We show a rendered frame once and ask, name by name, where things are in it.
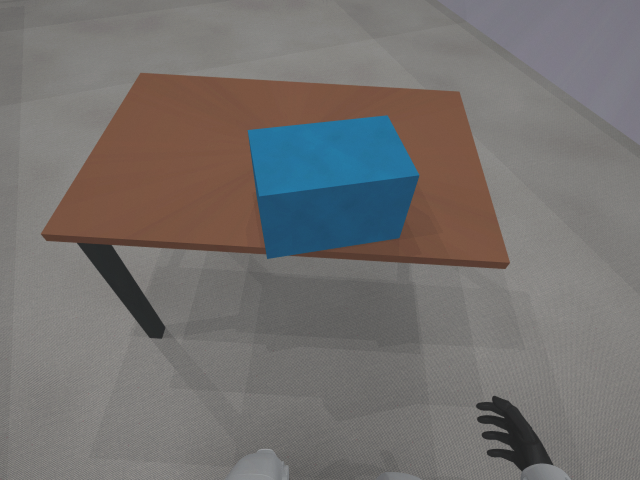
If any table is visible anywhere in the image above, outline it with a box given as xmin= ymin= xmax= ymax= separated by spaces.
xmin=41 ymin=73 xmax=510 ymax=339

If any left robot thigh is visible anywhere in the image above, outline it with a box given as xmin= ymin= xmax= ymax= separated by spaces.
xmin=224 ymin=453 xmax=289 ymax=480

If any carton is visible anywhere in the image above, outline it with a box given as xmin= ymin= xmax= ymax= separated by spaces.
xmin=248 ymin=115 xmax=419 ymax=259

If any robot right hand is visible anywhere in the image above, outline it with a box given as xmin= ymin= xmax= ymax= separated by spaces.
xmin=476 ymin=396 xmax=553 ymax=471

